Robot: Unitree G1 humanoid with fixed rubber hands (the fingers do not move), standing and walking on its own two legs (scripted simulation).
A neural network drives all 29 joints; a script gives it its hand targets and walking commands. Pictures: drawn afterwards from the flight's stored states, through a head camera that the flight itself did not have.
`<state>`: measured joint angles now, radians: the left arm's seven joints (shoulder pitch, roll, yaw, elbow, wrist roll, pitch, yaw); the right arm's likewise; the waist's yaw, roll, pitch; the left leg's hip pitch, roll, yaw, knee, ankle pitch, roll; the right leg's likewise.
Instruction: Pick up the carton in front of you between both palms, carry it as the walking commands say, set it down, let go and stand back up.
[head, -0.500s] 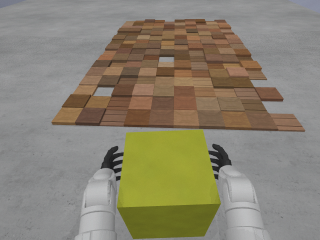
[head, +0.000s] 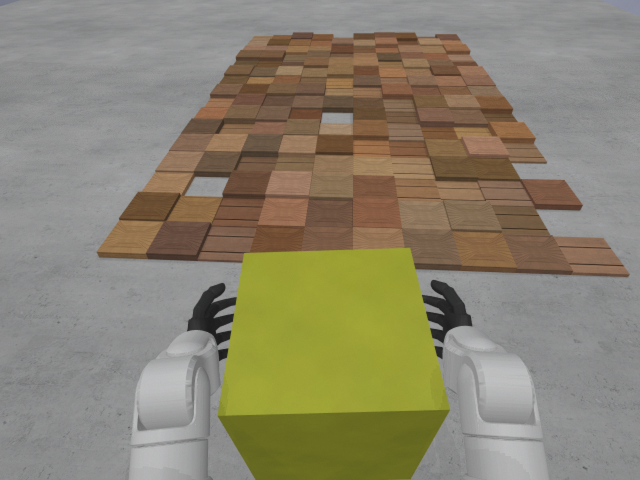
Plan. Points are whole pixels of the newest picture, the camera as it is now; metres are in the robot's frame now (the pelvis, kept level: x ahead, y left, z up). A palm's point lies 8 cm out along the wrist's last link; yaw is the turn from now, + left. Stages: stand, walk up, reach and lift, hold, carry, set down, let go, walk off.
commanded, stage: carry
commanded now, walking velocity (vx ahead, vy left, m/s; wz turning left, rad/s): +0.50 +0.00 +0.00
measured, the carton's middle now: (330, 370) +0.29 +0.01 +0.01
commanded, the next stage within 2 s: none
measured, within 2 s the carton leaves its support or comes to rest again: neither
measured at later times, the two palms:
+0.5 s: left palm (206, 219) +0.55 +0.21 +0.07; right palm (379, 212) +0.55 -0.09 +0.07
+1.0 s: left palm (240, 129) +0.87 +0.20 +0.07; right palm (365, 123) +0.90 -0.10 +0.07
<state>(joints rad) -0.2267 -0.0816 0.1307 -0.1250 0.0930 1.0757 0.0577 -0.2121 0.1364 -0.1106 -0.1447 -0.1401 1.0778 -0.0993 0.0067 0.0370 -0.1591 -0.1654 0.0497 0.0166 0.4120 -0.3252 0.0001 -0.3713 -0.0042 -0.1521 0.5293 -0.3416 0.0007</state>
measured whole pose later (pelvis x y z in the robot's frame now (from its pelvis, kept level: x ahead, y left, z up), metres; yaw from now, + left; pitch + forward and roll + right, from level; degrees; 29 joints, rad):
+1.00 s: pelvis +0.61 +0.02 -0.01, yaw +5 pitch +4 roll +0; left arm -0.19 -0.14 0.11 -0.38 0.10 1.22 0.09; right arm -0.19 0.14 -0.13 -0.39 -0.10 1.23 -0.09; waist 0.02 0.02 -0.02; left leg -0.42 0.08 0.06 1.18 -0.35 0.02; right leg -0.36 -0.04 -0.27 0.47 -0.18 -0.09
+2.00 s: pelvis +1.26 +0.09 +0.03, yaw +4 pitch +6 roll +0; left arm -0.79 -0.06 0.27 -0.23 0.04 1.26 0.16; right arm -0.80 0.06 -0.34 -0.25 -0.06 1.29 -0.13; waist 0.11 -0.01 0.21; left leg -0.66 0.00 -0.02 1.13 -0.43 0.04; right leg -0.37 0.02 -0.12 0.51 -0.25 -0.07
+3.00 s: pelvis +1.90 +0.16 +0.04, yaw +15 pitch +2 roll +1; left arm -0.24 -0.14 0.13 -0.26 0.11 1.22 0.09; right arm -0.23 0.12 -0.13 -0.29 -0.13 1.24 -0.09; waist 0.01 0.01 -0.11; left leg -0.54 0.06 0.14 0.57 0.02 0.06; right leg 0.04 -0.10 -0.36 0.32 -0.36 0.20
